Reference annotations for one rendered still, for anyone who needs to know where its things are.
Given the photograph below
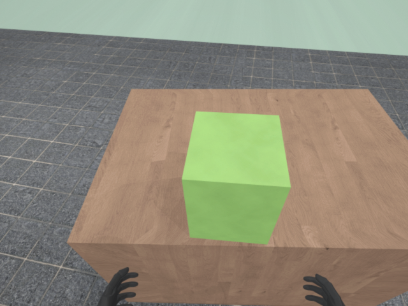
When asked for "pedestal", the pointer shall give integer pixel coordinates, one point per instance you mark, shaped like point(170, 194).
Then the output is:
point(345, 216)

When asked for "carton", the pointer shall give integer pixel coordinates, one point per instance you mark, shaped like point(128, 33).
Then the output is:
point(235, 178)

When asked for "robot right hand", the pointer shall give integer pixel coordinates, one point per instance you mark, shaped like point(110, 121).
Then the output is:
point(327, 291)

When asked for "robot left hand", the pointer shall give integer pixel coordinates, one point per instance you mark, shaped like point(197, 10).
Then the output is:
point(111, 296)

